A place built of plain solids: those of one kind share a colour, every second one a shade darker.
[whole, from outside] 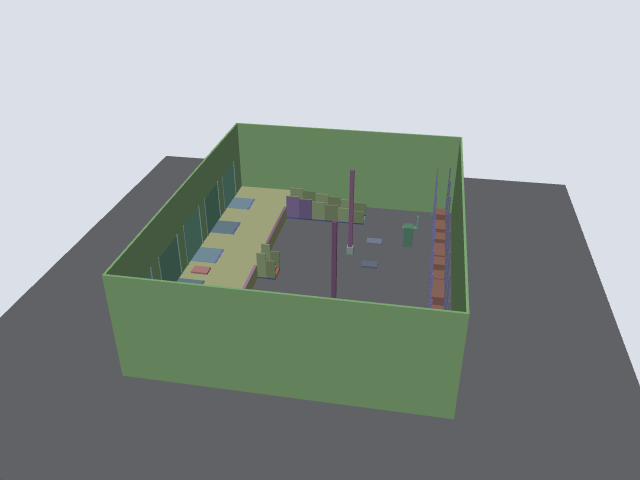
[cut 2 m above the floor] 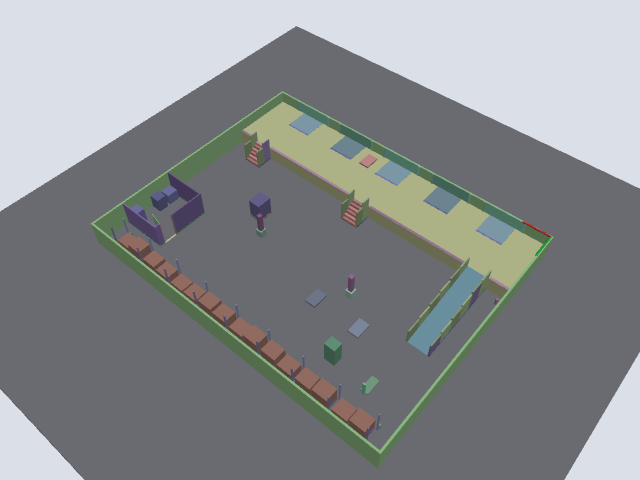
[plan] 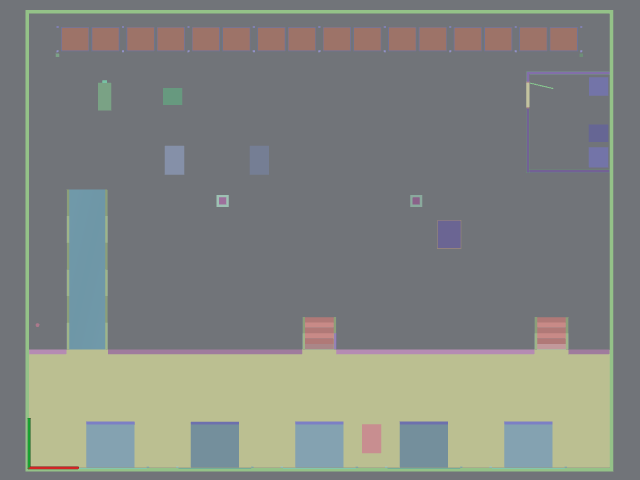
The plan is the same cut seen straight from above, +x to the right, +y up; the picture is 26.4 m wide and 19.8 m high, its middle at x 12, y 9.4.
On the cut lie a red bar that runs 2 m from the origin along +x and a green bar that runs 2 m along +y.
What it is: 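The dock platform, its doors, stairs and ramp, and the hall's floor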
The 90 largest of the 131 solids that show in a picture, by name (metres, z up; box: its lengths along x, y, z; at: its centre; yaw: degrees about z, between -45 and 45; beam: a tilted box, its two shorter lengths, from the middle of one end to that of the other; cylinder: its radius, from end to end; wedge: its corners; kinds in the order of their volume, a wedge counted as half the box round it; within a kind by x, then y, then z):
{
 "south_deck_1": {"box": [23.95, 4.89, 1.15], "at": [11.97, 2.44, 0.53]},
 "wall_1": {"box": [0.15, 19.04, 7.05], "at": [-0.07, 9.37, 3.48]},
 "wall_2": {"box": [24.25, 0.15, 7.05], "at": [11.97, -0.07, 3.48]},
 "wall_3": {"box": [24.25, 0.15, 7.05], "at": [11.97, 18.81, 3.48]},
 "wall_4": {"box": [0.15, 19.04, 7.05], "at": [24.02, 9.37, 3.48]},
 "rack_load_1": {"box": [1.1, 0.95, 0.99], "at": [1.9, 17.69, 0.64]},
 "rack_load_2": {"box": [1.1, 0.95, 0.57], "at": [3.15, 17.69, 0.43]},
 "rack_load_3": {"box": [1.1, 0.95, 1.1], "at": [4.6, 17.69, 0.69]},
 "rack_load_4": {"box": [1.1, 0.95, 0.88], "at": [5.85, 17.69, 0.58]},
 "rack_load_5": {"box": [1.1, 0.95, 0.74], "at": [7.3, 17.69, 0.51]},
 "rack_load_6": {"box": [1.1, 0.95, 1.04], "at": [8.55, 17.69, 0.66]},
 "rack_load_7": {"box": [1.1, 0.95, 1.15], "at": [10.0, 17.69, 0.71]},
 "rack_load_8": {"box": [1.1, 0.95, 0.77], "at": [11.25, 17.69, 0.52]},
 "rack_load_9": {"box": [1.1, 0.95, 0.92], "at": [12.7, 17.69, 0.6]},
 "rack_load_10": {"box": [1.1, 0.95, 1.04], "at": [13.95, 17.69, 0.66]},
 "rack_load_11": {"box": [1.1, 0.95, 0.64], "at": [15.4, 17.69, 0.46]},
 "rack_load_12": {"box": [1.1, 0.95, 0.58], "at": [16.65, 17.69, 0.43]},
 "rack_load_13": {"box": [1.1, 0.95, 0.67], "at": [18.1, 17.69, 0.47]},
 "rack_load_14": {"box": [1.1, 0.95, 0.81], "at": [19.35, 17.69, 0.55]},
 "rack_load_15": {"box": [1.1, 0.95, 1.15], "at": [20.8, 17.69, 0.71]},
 "rack_load_16": {"box": [1.1, 0.95, 0.63], "at": [22.05, 17.69, 0.46]},
 "south_ramp_1": {"wedge": [[1.65, 4.89, -0.05], [1.65, 4.89, 1.1], [1.65, 11.49, -0.05], [1.65, 11.49, 0.0], [3.15, 4.89, -0.05], [3.15, 4.89, 1.1], [3.15, 11.49, -0.05], [3.15, 11.49, 0.0]]},
 "rack_pal_1": {"box": [1.16, 1.0, 0.19], "at": [1.9, 17.69, 0.04]},
 "rack_pal_2": {"box": [1.16, 1.0, 0.19], "at": [5.85, 17.69, 0.04]},
 "rack_pal_3": {"box": [1.16, 1.0, 0.19], "at": [7.3, 17.69, 0.04]},
 "rack_pal_4": {"box": [1.16, 1.0, 0.19], "at": [8.55, 17.69, 0.04]},
 "rack_pal_5": {"box": [1.16, 1.0, 0.19], "at": [10.0, 17.69, 0.04]},
 "rack_pal_6": {"box": [1.16, 1.0, 0.19], "at": [11.25, 17.69, 0.04]},
 "rack_pal_7": {"box": [1.16, 1.0, 0.19], "at": [12.7, 17.69, 0.04]},
 "rack_pal_8": {"box": [1.16, 1.0, 0.19], "at": [13.95, 17.69, 0.04]},
 "rack_pal_9": {"box": [1.16, 1.0, 0.19], "at": [15.4, 17.69, 0.04]},
 "rack_pal_10": {"box": [1.16, 1.0, 0.19], "at": [16.65, 17.69, 0.04]},
 "rack_pal_11": {"box": [1.16, 1.0, 0.19], "at": [18.1, 17.69, 0.04]},
 "rack_pal_12": {"box": [1.16, 1.0, 0.19], "at": [19.35, 17.69, 0.04]},
 "rack_pal_13": {"box": [1.16, 1.0, 0.19], "at": [20.8, 17.69, 0.04]},
 "rack_pal_14": {"box": [1.16, 1.0, 0.19], "at": [22.05, 17.69, 0.04]},
 "dock_south_cheek_whole_1": {"box": [0.11, 1.1, 2.15], "at": [1.6, 5.44, 1.02]},
 "dock_south_cheek_whole_2": {"box": [0.11, 1.1, 1.97], "at": [1.6, 6.54, 0.93]},
 "dock_south_cheek_whole_3": {"box": [0.11, 1.1, 1.78], "at": [1.6, 7.64, 0.84]},
 "dock_south_cheek_whole_4": {"box": [0.11, 1.1, 1.6], "at": [1.6, 8.74, 0.75]},
 "dock_south_cheek_whole_5": {"box": [0.11, 1.1, 1.42], "at": [1.6, 9.84, 0.66]},
 "dock_south_cheek_whole_6": {"box": [0.11, 1.1, 1.23], "at": [1.6, 10.94, 0.57]},
 "dock_south_cheek_whole_7": {"box": [0.11, 1.1, 2.15], "at": [3.19, 5.44, 1.02]},
 "dock_south_cheek_whole_8": {"box": [0.11, 1.1, 1.97], "at": [3.19, 6.54, 0.93]},
 "dock_south_cheek_whole_9": {"box": [0.11, 1.1, 1.78], "at": [3.19, 7.64, 0.84]},
 "dock_south_cheek_whole_10": {"box": [0.11, 1.1, 1.6], "at": [3.19, 8.74, 0.75]},
 "dock_south_cheek_whole_11": {"box": [0.11, 1.1, 1.42], "at": [3.19, 9.84, 0.66]},
 "dock_south_cheek_whole_12": {"box": [0.11, 1.1, 1.23], "at": [3.19, 10.94, 0.57]},
 "dock_south_cheek_whole_13": {"box": [0.11, 0.67, 2.15], "at": [11.33, 5.22, 1.02]},
 "dock_south_cheek_whole_14": {"box": [0.11, 0.67, 2.15], "at": [12.62, 5.22, 1.02]},
 "dock_south_cheek_whole_15": {"box": [0.11, 0.67, 2.15], "at": [22.19, 5.22, 1.02]},
 "room_wall_1": {"box": [0.1, 2.64, 2.55], "at": [20.58, 13.51, 1.23]},
 "room_wall_2": {"box": [3.32, 0.1, 2.55], "at": [22.29, 12.24, 1.23]},
 "room_wall_3": {"box": [3.32, 0.1, 2.55], "at": [22.29, 16.29, 1.23]},
 "south_shutter_1": {"box": [3.0, 0.05, 3.15], "at": [3.35, -0.03, 2.62]},
 "south_shutter_2": {"box": [3.0, 0.05, 3.15], "at": [7.67, -0.03, 2.62]},
 "south_shutter_3": {"box": [3.0, 0.05, 3.15], "at": [11.97, -0.03, 2.62]},
 "south_shutter_4": {"box": [3.0, 0.05, 3.15], "at": [16.28, -0.03, 2.62]},
 "south_shutter_5": {"box": [3.0, 0.05, 3.15], "at": [20.59, -0.03, 2.62]},
 "room_stock_1": {"box": [0.8, 0.83, 0.91], "at": [23.49, 12.81, 0.4]},
 "room_stock_2": {"box": [0.8, 0.73, 1.14], "at": [23.49, 13.8, 0.52]},
 "room_stock_3": {"box": [0.8, 0.77, 1.3], "at": [23.49, 15.73, 0.6]},
 "stage_load_1": {"box": [0.95, 1.15, 1.4], "at": [17.33, 9.63, 0.84]},
 "column_1": {"box": [0.3, 0.3, 7.05], "at": [7.98, 11.01, 3.48]},
 "column_2": {"box": [0.3, 0.3, 7.05], "at": [15.97, 11.01, 3.48]},
 "south_stair_steps_1": {"box": [1.2, 0.22, 0.97], "at": [11.97, 5.22, 0.43]},
 "south_stair_steps_2": {"box": [1.2, 0.22, 0.78], "at": [11.97, 5.44, 0.34]},
 "south_stair_steps_3": {"box": [1.2, 0.22, 0.6], "at": [11.97, 5.66, 0.25]},
 "south_stair_steps_4": {"box": [1.2, 0.22, 0.97], "at": [21.55, 5.22, 0.43]},
 "south_stair_steps_5": {"box": [1.2, 0.22, 0.78], "at": [21.55, 5.44, 0.34]},
 "south_stair_steps_6": {"box": [1.2, 0.22, 0.6], "at": [21.55, 5.66, 0.25]},
 "south_lev_1": {"box": [2.0, 1.78, 0.07], "at": [3.35, 0.9, 1.08]},
 "south_lev_2": {"box": [2.0, 1.78, 0.07], "at": [7.66, 0.9, 1.08]},
 "south_lev_3": {"box": [2.0, 1.78, 0.07], "at": [11.97, 0.9, 1.08]},
 "south_lev_4": {"box": [2.0, 1.78, 0.07], "at": [16.28, 0.9, 1.08]},
 "south_lev_5": {"box": [2.0, 1.78, 0.07], "at": [20.59, 0.9, 1.08]},
 "cage_1": {"box": [0.8, 0.7, 1.75], "at": [5.92, 15.32, 0.82]},
 "dock_south_cheek_1": {"box": [0.1, 1.1, 1.93], "at": [1.6, 6.54, 0.91]},
 "dock_south_cheek_2": {"box": [0.1, 1.1, 1.19], "at": [1.6, 10.94, 0.55]},
 "dock_south_cheek_3": {"box": [0.1, 1.1, 2.11], "at": [3.2, 5.44, 1.0]},
 "dock_south_cheek_4": {"box": [0.1, 1.1, 1.93], "at": [3.2, 6.54, 0.91]},
 "dock_south_cheek_5": {"box": [0.1, 0.67, 2.11], "at": [20.9, 5.22, 1.0]},
 "south_stair_stair_head_1": {"box": [1.2, 0.22, 1.15], "at": [11.97, 5.0, 0.53]},
 "south_stair_stair_head_2": {"box": [1.2, 0.22, 1.15], "at": [21.55, 5.0, 0.53]},
 "floorpallet_whole_1": {"box": [0.8, 1.2, 0.19], "at": [6.0, 12.69, 0.05]},
 "floorpallet_whole_2": {"box": [0.8, 1.2, 0.19], "at": [9.5, 12.69, 0.05]},
 "column_guard_1": {"box": [0.5, 0.5, 0.65], "at": [7.98, 11.01, 0.28]},
 "column_guard_2": {"box": [0.5, 0.5, 0.65], "at": [15.97, 11.01, 0.28]},
 "stage_pal_1": {"box": [1.0, 1.2, 0.19], "at": [17.33, 9.63, 0.04]},
 "platpallet_whole_1": {"box": [0.8, 1.2, 0.19], "at": [14.13, 1.2, 1.15]}
}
